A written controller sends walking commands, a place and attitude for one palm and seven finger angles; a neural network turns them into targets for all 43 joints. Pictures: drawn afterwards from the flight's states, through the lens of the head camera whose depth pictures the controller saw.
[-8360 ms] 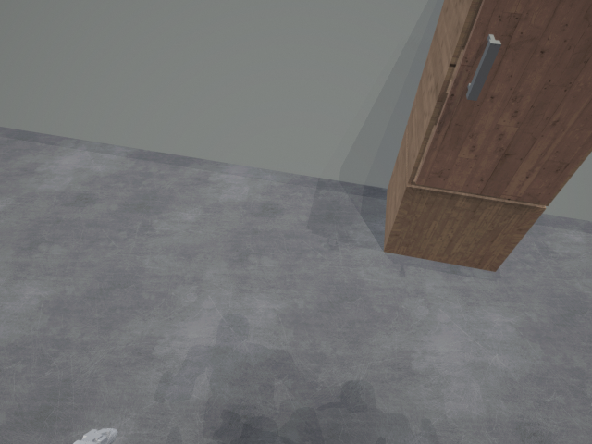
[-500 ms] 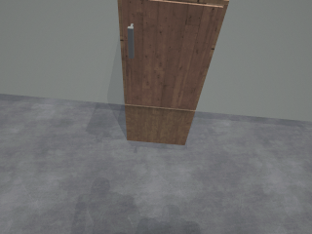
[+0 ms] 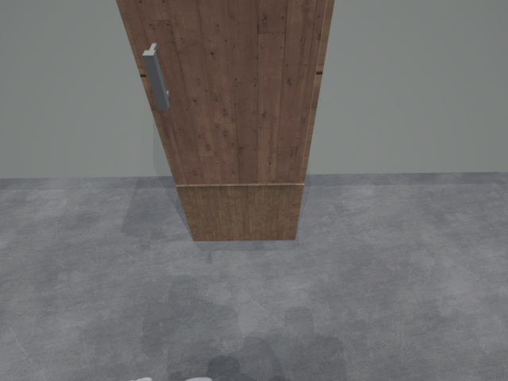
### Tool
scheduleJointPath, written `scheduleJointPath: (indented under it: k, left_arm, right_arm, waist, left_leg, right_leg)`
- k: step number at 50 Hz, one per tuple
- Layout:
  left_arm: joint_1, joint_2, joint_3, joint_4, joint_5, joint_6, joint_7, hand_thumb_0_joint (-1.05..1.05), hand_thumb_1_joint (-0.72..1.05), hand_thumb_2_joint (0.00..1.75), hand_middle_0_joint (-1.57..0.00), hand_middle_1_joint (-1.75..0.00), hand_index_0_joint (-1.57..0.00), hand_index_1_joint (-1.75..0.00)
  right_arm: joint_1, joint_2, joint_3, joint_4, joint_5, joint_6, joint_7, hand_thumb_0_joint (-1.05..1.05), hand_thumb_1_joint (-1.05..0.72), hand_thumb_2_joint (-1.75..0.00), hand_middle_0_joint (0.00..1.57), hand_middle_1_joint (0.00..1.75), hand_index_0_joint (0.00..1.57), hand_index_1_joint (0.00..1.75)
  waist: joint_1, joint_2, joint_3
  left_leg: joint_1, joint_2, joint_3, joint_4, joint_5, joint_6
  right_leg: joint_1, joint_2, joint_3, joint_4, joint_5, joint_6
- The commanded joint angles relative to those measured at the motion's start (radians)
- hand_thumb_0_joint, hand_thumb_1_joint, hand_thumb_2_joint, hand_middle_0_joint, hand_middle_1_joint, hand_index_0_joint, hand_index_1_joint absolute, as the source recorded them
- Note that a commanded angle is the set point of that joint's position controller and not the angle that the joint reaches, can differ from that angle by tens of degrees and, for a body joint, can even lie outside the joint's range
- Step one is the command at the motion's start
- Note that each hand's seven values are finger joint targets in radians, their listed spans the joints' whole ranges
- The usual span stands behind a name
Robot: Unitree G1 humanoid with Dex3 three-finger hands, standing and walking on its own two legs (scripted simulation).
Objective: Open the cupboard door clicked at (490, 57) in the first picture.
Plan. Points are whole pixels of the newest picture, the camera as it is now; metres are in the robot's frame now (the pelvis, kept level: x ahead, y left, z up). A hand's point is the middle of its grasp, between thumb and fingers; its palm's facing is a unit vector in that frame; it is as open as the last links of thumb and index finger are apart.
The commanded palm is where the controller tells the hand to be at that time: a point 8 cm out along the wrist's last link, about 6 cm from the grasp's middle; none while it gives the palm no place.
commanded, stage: take the last steps up to it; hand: left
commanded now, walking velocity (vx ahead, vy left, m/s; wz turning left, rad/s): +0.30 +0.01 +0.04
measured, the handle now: (159, 77) +0.74 +0.26 +0.09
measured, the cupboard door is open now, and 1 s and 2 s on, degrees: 0 0 0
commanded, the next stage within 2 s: come to a stop and stand still in 0.40 s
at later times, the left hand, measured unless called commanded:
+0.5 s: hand out of the picture +0.14 +0.20 -0.17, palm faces +0.06 -0.99 -0.14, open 7.4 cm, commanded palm none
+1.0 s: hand (157, 315) +0.27 +0.21 -0.16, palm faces +0.06 -0.96 -0.26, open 7.3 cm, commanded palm none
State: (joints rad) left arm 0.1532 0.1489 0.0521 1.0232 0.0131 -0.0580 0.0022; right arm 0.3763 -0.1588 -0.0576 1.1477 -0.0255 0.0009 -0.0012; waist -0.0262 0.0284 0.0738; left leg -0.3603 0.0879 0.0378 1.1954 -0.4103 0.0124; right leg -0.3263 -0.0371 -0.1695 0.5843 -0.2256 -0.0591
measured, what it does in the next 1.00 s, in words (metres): walks ahead: left foot, then right foot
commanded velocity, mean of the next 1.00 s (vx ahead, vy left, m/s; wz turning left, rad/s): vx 0.01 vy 0.02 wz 0.01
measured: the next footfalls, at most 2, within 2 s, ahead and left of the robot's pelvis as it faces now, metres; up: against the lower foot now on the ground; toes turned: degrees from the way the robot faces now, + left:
left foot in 0.32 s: +0.21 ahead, +0.14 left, +0.00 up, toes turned +9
right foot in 0.66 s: +0.30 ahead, -0.11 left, +0.00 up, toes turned -7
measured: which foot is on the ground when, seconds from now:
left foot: up 0.00-0.30, down 0.32-0.68, up 0.70-1.00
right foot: down 0.00-0.32, up 0.34-0.64, down 0.66-1.00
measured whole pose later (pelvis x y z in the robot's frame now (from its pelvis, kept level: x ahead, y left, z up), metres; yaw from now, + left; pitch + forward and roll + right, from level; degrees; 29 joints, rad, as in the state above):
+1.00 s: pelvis +0.19 +0.02 +0.01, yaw +1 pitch -1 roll +2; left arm 0.13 0.18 0.05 0.99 0.03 0.03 0.04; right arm 0.13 -0.21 -0.07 0.99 -0.01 0.05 -0.01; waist 0.01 -0.01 0.10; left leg -0.33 0.01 0.03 0.79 -0.46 -0.05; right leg -0.36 -0.11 -0.09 0.54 -0.16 0.00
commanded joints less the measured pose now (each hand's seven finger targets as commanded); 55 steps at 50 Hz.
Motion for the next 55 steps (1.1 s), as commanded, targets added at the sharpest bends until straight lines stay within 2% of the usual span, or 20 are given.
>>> scheduleJointPath:
  k: [1,11,14,15,16,17,22,29,31,32,34,35,37,40,48,49,50,52,53,55]
  left_arm:
    - [0.119,0.101,0.014,0.005,0.013,-0.01,0.018,0.0,0.9,0.9,-0.2,-0.3,-0.2,-0.3]
    - [0.19,0.158,0.021,0.047,0.012,-0.014,0.006,0.0,0.9,0.9,-0.2,-0.3,-0.2,-0.3]
    - [0.186,0.141,0.019,0.048,0.006,0.001,0.004,0.0,0.9,0.9,-0.2,-0.3,-0.2,-0.3]
    - [0.199,0.107,0.012,0.04,0.004,0.005,0.0,0.0,0.9,0.9,-0.2,-0.3,-0.2,-0.3]
    - [0.199,0.057,0.003,0.015,-0.001,0.003,-0.007,0.0,0.9,0.9,-0.2,-0.3,-0.2,-0.3]
    - [0.147,0.078,-0.002,-0.015,0.007,0.003,-0.002,0.0,0.9,0.9,-0.2,-0.3,-0.2,-0.3]
    - [0.168,0.046,0.007,0.031,0.016,0.023,-0.012,0.0,0.9,0.9,-0.2,-0.3,-0.2,-0.3]
    - [0.159,0.01,-0.02,0.033,0.003,0.042,0.012,0.0,0.9,0.9,-0.2,-0.3,-0.2,-0.3]
    - [0.207,0.059,-0.013,0.055,0.004,0.043,0.02,0.0,0.9,0.9,-0.2,-0.3,-0.2,-0.3]
    - [0.22,0.115,-0.005,0.057,0.006,0.037,0.026,0.0,0.9,0.9,-0.2,-0.3,-0.2,-0.3]
    - [0.194,0.199,0.007,0.043,0.007,0.038,0.031,0.0,0.9,0.9,-0.2,-0.3,-0.2,-0.3]
    - [0.2,0.225,0.017,0.044,0.005,0.037,0.035,0.0,0.9,0.9,-0.2,-0.3,-0.2,-0.3]
    - [0.203,0.216,0.025,0.039,0.007,0.045,0.046,0.0,0.9,0.9,-0.2,-0.3,-0.2,-0.3]
    - [0.129,0.224,0.04,-0.005,0.016,0.059,0.057,0.0,0.9,0.9,-0.2,-0.3,-0.2,-0.3]
    - [0.015,0.23,0.046,-0.084,0.028,0.074,0.046,0.0,0.9,0.9,-0.2,-0.3,-0.2,-0.3]
    - [0.017,0.25,0.03,-0.105,0.021,0.058,0.087,0.0,0.9,0.9,-0.2,-0.3,-0.2,-0.3]
    - [0.063,0.235,0.019,-0.133,0.008,0.068,0.081,0.0,0.9,0.9,-0.2,-0.3,-0.2,-0.3]
    - [0.095,0.117,-0.018,-0.131,0.001,0.091,0.051,0.0,0.9,0.9,-0.2,-0.3,-0.2,-0.3]
    - [0.096,0.116,-0.008,-0.147,0.006,0.101,0.041,0.0,0.9,0.9,-0.2,-0.3,-0.2,-0.3]
    - [0.093,0.131,-0.005,-0.14,0.027,0.11,0.019,0.0,0.9,0.9,-0.2,-0.3,-0.2,-0.3]
  right_arm:
    - [0.022,-0.015,-0.004,-0.083,-0.009,-0.01,0.006,0.0,-0.9,-0.9,0.2,0.3,0.2,0.3]
    - [-0.177,-0.043,0.001,-0.174,0.001,-0.038,0.026,0.0,-0.9,-0.9,0.2,0.3,0.2,0.3]
    - [-0.081,-0.067,0.0,-0.14,0.001,-0.052,0.017,0.0,-0.9,-0.9,0.2,0.3,0.2,0.3]
    - [0.001,-0.121,-0.009,-0.118,-0.003,-0.06,0.007,0.0,-0.9,-0.9,0.2,0.3,0.2,0.3]
    - [0.104,-0.212,-0.03,-0.1,-0.013,-0.062,-0.003,0.0,-0.9,-0.9,0.2,0.3,0.2,0.3]
    - [0.131,-0.239,-0.033,-0.092,-0.008,-0.051,-0.011,0.0,-0.9,-0.9,0.2,0.3,0.2,0.3]
    - [-0.056,-0.092,0.0,-0.13,0.002,-0.069,-0.025,0.0,-0.9,-0.9,0.2,0.3,0.2,0.3]
    - [-0.078,-0.11,0.012,-0.097,0.003,-0.053,-0.037,0.0,-0.9,-0.9,0.2,0.3,0.2,0.3]
    - [-0.09,-0.108,0.007,-0.084,0.012,-0.036,-0.038,0.0,-0.9,-0.9,0.2,0.3,0.2,0.3]
    - [-0.077,-0.084,0.007,-0.079,0.017,-0.032,-0.036,0.0,-0.9,-0.9,0.2,0.3,0.2,0.3]
    - [-0.03,-0.049,0.001,-0.081,0.026,-0.008,-0.026,0.0,-0.9,-0.9,0.2,0.3,0.2,0.3]
    - [-0.02,-0.041,-0.004,-0.078,0.024,0.011,-0.029,0.0,-0.9,-0.9,0.2,0.3,0.2,0.3]
    - [-0.069,-0.065,-0.014,-0.104,0.023,0.027,-0.037,0.0,-0.9,-0.9,0.2,0.3,0.2,0.3]
    - [-0.12,-0.071,-0.021,-0.126,0.021,0.039,-0.029,0.0,-0.9,-0.9,0.2,0.3,0.2,0.3]
    - [-0.095,-0.064,-0.013,-0.166,0.017,0.034,-0.007,0.0,-0.9,-0.9,0.2,0.3,0.2,0.3]
    - [-0.034,-0.141,-0.026,-0.229,0.034,0.003,-0.01,0.0,-0.9,-0.9,0.2,0.3,0.2,0.3]
    - [-0.069,-0.107,-0.015,-0.259,0.023,0.0,-0.011,0.0,-0.9,-0.9,0.2,0.3,0.2,0.3]
    - [-0.105,-0.217,-0.016,-0.315,-0.008,-0.005,-0.012,0.0,-0.9,-0.9,0.2,0.3,0.2,0.3]
    - [-0.177,-0.239,-0.017,-0.347,-0.018,0.009,-0.011,0.0,-0.9,-0.9,0.2,0.3,0.2,0.3]
    - [-0.208,-0.229,-0.014,-0.351,-0.018,0.011,-0.017,0.0,-0.9,-0.9,0.2,0.3,0.2,0.3]
  waist:
    - [0.006,-0.124,-0.019]
    - [0.045,-0.121,0.018]
    - [-0.007,-0.042,-0.002]
    - [-0.037,0.084,-0.045]
    - [-0.067,0.272,-0.078]
    - [-0.07,0.282,-0.074]
    - [0.023,0.074,-0.022]
    - [0.04,0.084,-0.061]
    - [0.068,0.085,-0.066]
    - [0.069,0.011,-0.072]
    - [0.038,-0.095,-0.072]
    - [0.046,-0.232,-0.132]
    - [0.08,-0.276,-0.152]
    - [0.078,-0.16,-0.169]
    - [0.031,-0.245,-0.161]
    - [-0.047,-0.113,-0.373]
    - [-0.001,-0.041,-0.35]
    - [0.02,0.311,-0.151]
    - [0.03,0.22,-0.037]
    - [0.026,0.219,0.093]
  left_leg:
    - [-0.121,0.058,-0.001,-0.07,0.111,-0.021]
    - [-0.044,0.018,0.063,-0.529,0.153,-0.024]
    - [0.217,-0.021,0.095,-0.696,0.196,-0.016]
    - [0.354,0.058,-0.032,-0.777,0.165,0.019]
    - [0.454,0.27,-0.312,-0.896,0.168,0.115]
    - [0.414,0.35,-0.426,-0.97,0.139,0.167]
    - [0.197,0.219,-0.14,-1.005,0.286,0.132]
    - [0.215,0.168,0.006,-0.851,0.781,0.118]
    - [0.198,0.126,0.031,-0.775,0.66,0.059]
    - [0.143,0.08,0.039,-0.731,0.527,0.015]
    - [0.06,-0.015,0.068,-0.651,0.154,-0.031]
    - [0.054,-0.044,0.089,-0.524,-0.036,-0.048]
    - [-0.025,-0.057,0.005,-0.259,-0.225,-0.045]
    - [-0.105,-0.07,-0.062,-0.097,-0.174,-0.055]
    - [0.065,-0.073,0.002,-0.456,-0.02,-0.057]
    - [0.101,-0.076,0.043,-0.653,0.011,-0.066]
    - [0.171,-0.076,0.045,-0.782,0.134,-0.04]
    - [0.087,0.16,-0.227,-0.905,0.16,0.053]
    - [-0.069,0.201,-0.256,-0.955,-0.078,0.115]
    - [-0.138,0.151,-0.251,-0.98,-0.171,0.108]
  right_leg:
    - [0.003,-0.256,0.253,-0.427,-0.125,-0.076]
    - [0.113,-0.252,0.22,-0.387,-0.057,-0.103]
    - [0.008,-0.185,0.153,-0.241,-0.07,-0.06]
    - [-0.076,-0.115,0.109,-0.054,-0.066,-0.022]
    - [-0.223,-0.003,-0.003,0.221,-0.21,0.03]
    - [-0.28,0.008,0.058,0.405,-0.371,0.037]
    - [-0.213,-0.081,0.126,0.489,-0.123,0.062]
    - [0.01,-0.039,0.085,0.053,-0.015,0.089]
    - [0.12,-0.044,0.077,-0.131,0.163,0.092]
    - [0.194,-0.093,0.153,-0.161,0.411,0.079]
    - [0.235,-0.272,0.272,-0.097,0.81,-0.022]
    - [0.263,-0.33,0.328,-0.127,0.947,-0.087]
    - [0.287,-0.388,0.371,-0.14,1.097,-0.171]
    - [0.299,-0.366,0.316,-0.133,0.942,-0.162]
    - [0.12,-0.262,0.26,-0.197,0.347,-0.094]
    - [0.333,-0.271,0.32,-0.011,0.739,-0.059]
    - [0.226,-0.192,0.221,0.04,0.372,-0.017]
    - [-0.038,-0.028,0.083,0.131,-0.219,0.067]
    - [-0.037,-0.01,0.108,0.164,-0.221,0.056]
    - [-0.089,0.021,0.132,0.278,-0.19,0.051]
